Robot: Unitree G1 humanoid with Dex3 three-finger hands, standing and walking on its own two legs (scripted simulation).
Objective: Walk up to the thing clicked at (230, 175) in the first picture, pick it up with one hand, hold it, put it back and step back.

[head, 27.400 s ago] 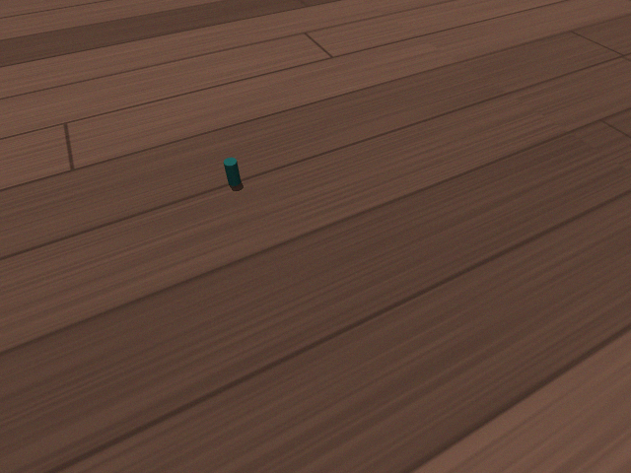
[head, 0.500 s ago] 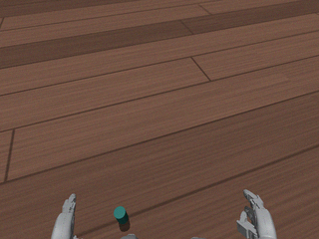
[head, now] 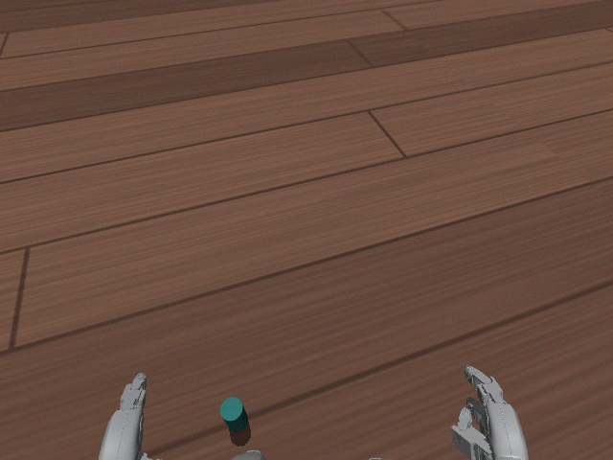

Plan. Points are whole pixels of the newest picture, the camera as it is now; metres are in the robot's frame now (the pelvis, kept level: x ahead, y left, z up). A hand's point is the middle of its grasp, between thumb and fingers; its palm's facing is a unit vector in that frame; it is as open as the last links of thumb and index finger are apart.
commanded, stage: home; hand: left
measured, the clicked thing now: (234, 414) +0.34 +0.21 -0.66
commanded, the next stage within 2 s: stand in 0.26 s
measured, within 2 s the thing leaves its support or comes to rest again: neither
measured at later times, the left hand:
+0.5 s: hand (175, 441) +0.17 +0.18 -0.06, palm faces +0.11 -0.95 -0.28, open 16.8 cm
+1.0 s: hand out of the picture +0.07 +0.25 -0.11, palm faces +0.01 -0.93 -0.36, open 7.7 cm
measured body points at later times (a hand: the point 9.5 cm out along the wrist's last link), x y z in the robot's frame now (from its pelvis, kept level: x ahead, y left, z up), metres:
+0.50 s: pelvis +0.00 +0.00 +0.00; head +0.02 +0.00 +0.45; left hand +0.16 +0.23 -0.04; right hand +0.17 -0.24 -0.07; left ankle +0.02 +0.13 -0.69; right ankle +0.00 -0.13 -0.69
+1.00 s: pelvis -0.01 +0.00 +0.03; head +0.00 +0.01 +0.48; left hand +0.07 +0.30 -0.09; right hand +0.09 -0.29 -0.09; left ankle +0.02 +0.13 -0.69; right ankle +0.00 -0.13 -0.69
